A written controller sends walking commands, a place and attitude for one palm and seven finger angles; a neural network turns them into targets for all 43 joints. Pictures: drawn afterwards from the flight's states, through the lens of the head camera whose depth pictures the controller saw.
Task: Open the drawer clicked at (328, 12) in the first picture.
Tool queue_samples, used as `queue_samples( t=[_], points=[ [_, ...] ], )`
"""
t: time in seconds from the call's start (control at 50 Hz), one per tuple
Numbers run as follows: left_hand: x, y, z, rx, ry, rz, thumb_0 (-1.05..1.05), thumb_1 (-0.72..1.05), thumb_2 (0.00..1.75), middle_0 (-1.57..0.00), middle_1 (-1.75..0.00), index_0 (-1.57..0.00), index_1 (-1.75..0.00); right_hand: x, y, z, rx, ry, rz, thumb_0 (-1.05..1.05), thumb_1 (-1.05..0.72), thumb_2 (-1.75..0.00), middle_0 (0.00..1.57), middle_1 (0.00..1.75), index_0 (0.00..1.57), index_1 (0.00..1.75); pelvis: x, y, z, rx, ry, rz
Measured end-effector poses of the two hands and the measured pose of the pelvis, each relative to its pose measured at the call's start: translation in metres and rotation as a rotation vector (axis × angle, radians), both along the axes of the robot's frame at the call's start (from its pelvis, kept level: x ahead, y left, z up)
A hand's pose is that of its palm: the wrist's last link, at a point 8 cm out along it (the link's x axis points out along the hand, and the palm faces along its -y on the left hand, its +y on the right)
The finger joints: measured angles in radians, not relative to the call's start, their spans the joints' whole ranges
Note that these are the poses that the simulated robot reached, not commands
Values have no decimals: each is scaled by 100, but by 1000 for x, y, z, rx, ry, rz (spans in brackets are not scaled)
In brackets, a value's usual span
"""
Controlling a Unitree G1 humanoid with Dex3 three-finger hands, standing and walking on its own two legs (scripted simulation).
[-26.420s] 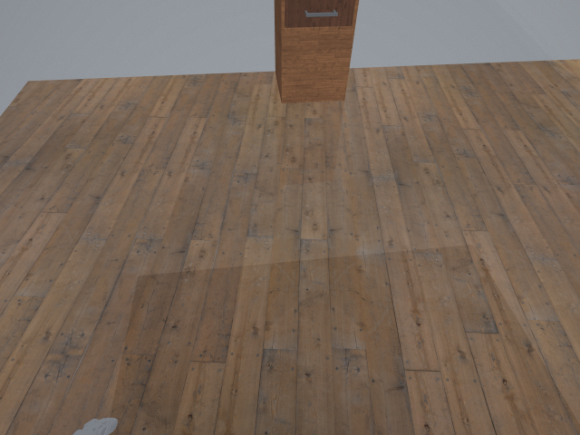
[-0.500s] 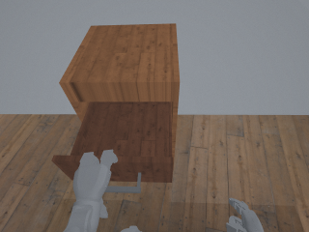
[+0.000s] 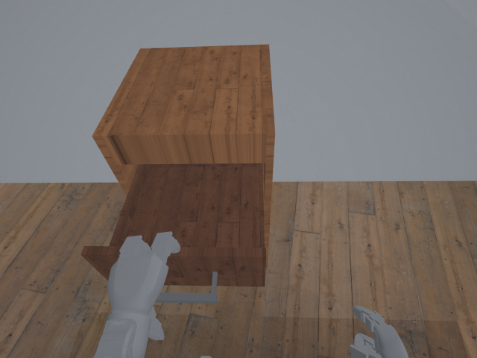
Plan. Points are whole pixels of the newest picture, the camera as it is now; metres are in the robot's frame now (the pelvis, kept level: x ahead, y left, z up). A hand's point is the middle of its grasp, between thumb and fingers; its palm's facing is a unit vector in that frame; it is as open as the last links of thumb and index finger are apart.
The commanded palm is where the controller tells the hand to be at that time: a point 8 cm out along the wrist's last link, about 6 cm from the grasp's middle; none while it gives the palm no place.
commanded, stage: draw the hand back to the body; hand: left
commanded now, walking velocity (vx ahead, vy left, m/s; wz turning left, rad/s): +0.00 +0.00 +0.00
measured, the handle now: (177, 287) +0.29 +0.17 -0.16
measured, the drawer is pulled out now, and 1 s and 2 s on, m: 0.26 0.26 0.26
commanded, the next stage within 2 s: step back with the hand held close in 1.50 s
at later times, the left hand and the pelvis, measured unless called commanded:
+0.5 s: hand (99, 290) +0.21 +0.22 +0.06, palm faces +0.05 -0.13 -0.99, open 13.8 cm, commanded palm +0.18 +0.22 +0.13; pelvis +0.01 +0.00 +0.02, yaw +1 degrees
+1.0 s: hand (59, 254) +0.21 +0.22 +0.17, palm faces +0.33 -0.86 -0.40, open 11.3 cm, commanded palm +0.17 +0.27 +0.20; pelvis +0.04 +0.00 +0.05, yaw +2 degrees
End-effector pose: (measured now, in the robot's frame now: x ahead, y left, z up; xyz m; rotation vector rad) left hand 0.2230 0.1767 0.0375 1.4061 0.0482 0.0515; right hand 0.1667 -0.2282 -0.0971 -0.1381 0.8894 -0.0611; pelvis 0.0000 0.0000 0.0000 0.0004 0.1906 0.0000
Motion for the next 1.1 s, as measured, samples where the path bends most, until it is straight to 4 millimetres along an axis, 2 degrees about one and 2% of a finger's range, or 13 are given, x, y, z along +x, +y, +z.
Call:
queue_samples(
  t=[0.18, 0.38, 0.52, 0.6, 0.64, 0.68, 0.78, 0.94, 1.1],
  points=[
    [-12, 24, 29, 34, -25, 87, -1, -49, 30, -32, -120, -32, -120, 11, 4, 6, 19, -28, 16, 1, -91, -90, 20, 30, 20, 30, 2, 0, 7, 3, -35, 3],
    [-28, 33, 58, 13, -15, 61, -1, -49, 30, -32, -120, -32, -120, 34, 14, 26, 26, -108, 63, 1, -91, -90, 20, 30, 20, 30, 7, -1, 16, 6, -68, 4],
    [-38, 51, 78, 37, -25, 94, -1, -49, 30, -32, -121, -32, -120, 47, 19, 33, 25, -129, 88, 1, -91, -90, 20, 30, 20, 30, 11, -1, 20, 3, -85, 9],
    [-41, 58, 83, -672, -57, 269, -1, -47, 31, -32, -119, -32, -119, 46, 23, 46, 22, -206, 52, 1, -91, -90, 20, 30, 20, 30, 15, 1, 27, 4, -157, 19],
    [-43, 56, 89, -869, -90, 282, -1, -44, 32, -31, -117, -31, -117, 44, 25, 54, 4, -241, 44, 1, -91, -90, 20, 30, 20, 30, 20, 1, 31, 8, -178, 23],
    [-43, 55, 98, -975, -124, 265, -1, -40, 34, -31, -115, -31, -115, 42, 26, 59, -12, -260, 41, 1, -91, -90, 20, 30, 20, 30, 24, 0, 34, 10, -192, 27],
    [-41, 64, 119, -1034, -187, 230, -1, -28, 39, -30, -107, -29, -106, 40, 22, 63, -34, -252, 34, 1, -90, -90, 20, 30, 20, 30, 31, 0, 40, 9, -208, 32],
    [-45, 82, 144, -983, -236, 228, -1, -2, 50, -28, -90, -27, -90, 44, 15, 62, -44, -231, 20, 1, -90, -90, 20, 30, 20, 30, 36, 3, 45, 8, -206, 30],
    [-52, 95, 168, -926, -313, 216, -1, 25, 62, -26, -72, -25, -72, 57, 19, 67, -39, -251, 23, 1, -90, -90, 20, 30, 20, 30, 37, 4, 48, 7, -211, 31]
  ],
)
